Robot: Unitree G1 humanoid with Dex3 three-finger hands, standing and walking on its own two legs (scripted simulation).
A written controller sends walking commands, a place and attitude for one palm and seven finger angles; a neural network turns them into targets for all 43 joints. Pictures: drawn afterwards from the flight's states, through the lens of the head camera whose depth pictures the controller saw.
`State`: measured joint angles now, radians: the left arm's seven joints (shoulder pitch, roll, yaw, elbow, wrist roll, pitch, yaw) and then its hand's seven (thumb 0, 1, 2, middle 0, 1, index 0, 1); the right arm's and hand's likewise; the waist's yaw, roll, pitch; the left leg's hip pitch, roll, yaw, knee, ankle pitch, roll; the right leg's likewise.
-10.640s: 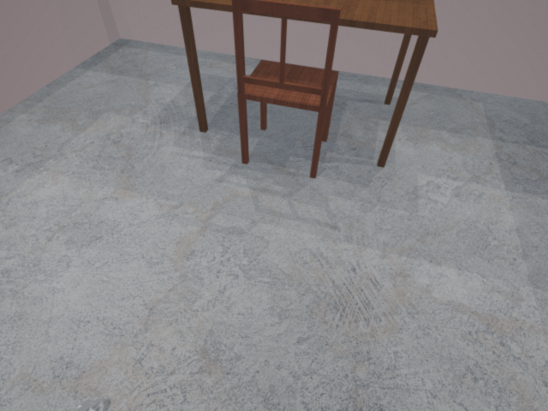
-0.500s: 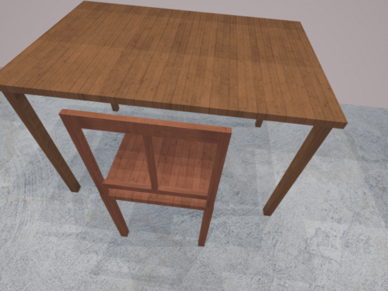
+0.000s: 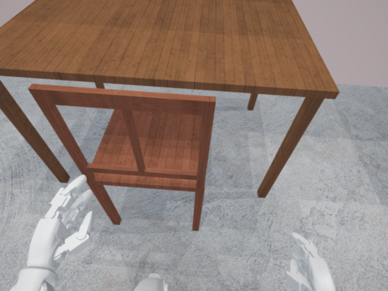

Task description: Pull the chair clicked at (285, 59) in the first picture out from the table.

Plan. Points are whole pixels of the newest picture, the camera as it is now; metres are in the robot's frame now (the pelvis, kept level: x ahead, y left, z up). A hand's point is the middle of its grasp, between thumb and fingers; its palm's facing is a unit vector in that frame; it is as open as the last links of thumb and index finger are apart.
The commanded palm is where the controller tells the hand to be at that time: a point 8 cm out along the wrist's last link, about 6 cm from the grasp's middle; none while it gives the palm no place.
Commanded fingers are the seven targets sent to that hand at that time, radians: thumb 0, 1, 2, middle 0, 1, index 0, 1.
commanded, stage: raise the hand toward the chair's back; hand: left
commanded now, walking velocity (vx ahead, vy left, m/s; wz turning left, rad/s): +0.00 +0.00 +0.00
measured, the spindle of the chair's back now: (135, 143) +0.51 +0.19 -0.06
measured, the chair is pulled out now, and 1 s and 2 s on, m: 0.00 0.00 0.00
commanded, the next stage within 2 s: aim the fingers beside a spindle in 1.82 s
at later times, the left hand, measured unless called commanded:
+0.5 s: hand (82, 252) +0.20 +0.22 -0.01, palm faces -0.03 -1.00 -0.02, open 12.4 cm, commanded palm +0.17 +0.27 +0.00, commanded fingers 0.00 -0.03 0.50 -0.11 -0.15 -0.11 -0.15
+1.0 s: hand (75, 247) +0.20 +0.23 +0.01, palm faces -0.02 -1.00 -0.04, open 16.3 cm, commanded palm +0.19 +0.29 +0.01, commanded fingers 0.00 -0.50 0.30 -0.06 -0.08 -0.06 -0.08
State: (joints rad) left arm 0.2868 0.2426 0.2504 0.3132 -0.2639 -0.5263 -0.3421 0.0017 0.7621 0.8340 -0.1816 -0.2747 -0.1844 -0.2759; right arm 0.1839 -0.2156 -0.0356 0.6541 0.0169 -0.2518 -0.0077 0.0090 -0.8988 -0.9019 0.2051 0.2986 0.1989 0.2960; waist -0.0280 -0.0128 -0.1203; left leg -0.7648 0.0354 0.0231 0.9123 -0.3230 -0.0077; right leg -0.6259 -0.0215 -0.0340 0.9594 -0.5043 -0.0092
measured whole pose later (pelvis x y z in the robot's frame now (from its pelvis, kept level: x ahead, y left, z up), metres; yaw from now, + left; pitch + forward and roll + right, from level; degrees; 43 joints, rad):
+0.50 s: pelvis -0.02 +0.00 -0.05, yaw -1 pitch +15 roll -4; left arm 0.35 0.28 0.29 0.08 -0.35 -0.34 -0.42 0.01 0.19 0.59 -0.13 -0.19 -0.13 -0.19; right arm 0.23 -0.18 0.00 0.61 0.03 -0.24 -0.08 0.01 -0.90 -0.90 0.21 0.30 0.20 0.30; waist -0.01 0.04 -0.14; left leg -1.05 0.07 -0.04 1.20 -0.41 -0.01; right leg -0.87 0.02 -0.08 1.19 -0.59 -0.01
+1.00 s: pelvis -0.02 +0.03 -0.04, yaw +0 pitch +14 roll -5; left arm 0.37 0.28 0.20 -0.01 -0.27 -0.35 -0.30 -0.01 -0.39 0.35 -0.07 -0.10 -0.07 -0.10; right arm 0.20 -0.21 0.02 0.53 0.03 -0.21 -0.06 0.01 -0.90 -0.90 0.20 0.30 0.20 0.30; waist -0.02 0.02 -0.14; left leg -1.00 0.04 -0.03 1.16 -0.40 0.03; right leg -0.80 -0.01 -0.07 1.12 -0.56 0.03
